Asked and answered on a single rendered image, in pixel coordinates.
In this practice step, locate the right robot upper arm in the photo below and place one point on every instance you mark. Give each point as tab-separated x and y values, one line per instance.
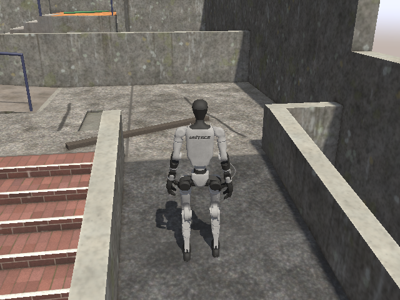
221	142

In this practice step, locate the left robot upper arm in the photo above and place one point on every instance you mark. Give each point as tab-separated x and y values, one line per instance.
178	141

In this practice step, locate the robot right forearm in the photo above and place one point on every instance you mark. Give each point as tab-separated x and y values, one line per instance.
226	170

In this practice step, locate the right robot shin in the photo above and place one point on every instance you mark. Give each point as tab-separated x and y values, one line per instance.
215	226

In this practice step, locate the left robot hand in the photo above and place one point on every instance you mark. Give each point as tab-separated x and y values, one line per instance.
170	187

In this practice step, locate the right robot hand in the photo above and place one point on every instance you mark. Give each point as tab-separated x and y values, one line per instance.
229	189

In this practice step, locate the robot left forearm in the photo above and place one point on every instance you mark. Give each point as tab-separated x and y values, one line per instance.
172	168

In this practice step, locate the robot right thigh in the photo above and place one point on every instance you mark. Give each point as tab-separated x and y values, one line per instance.
214	186

